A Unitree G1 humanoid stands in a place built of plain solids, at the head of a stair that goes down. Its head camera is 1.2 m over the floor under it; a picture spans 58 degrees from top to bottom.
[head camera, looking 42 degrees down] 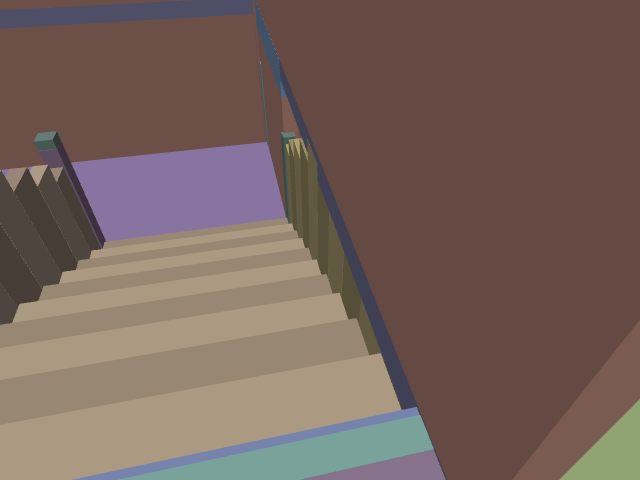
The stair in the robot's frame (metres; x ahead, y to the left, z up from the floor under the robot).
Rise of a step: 0.16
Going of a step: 0.29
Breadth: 1.80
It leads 12 degrees to the left of straight ahead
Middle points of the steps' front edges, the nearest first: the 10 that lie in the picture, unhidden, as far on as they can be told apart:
0.71 0.66 -0.16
0.99 0.72 -0.32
1.28 0.78 -0.48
1.56 0.84 -0.64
1.84 0.90 -0.79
2.13 0.96 -0.95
2.41 1.02 -1.11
2.69 1.08 -1.27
2.98 1.14 -1.43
3.26 1.20 -1.59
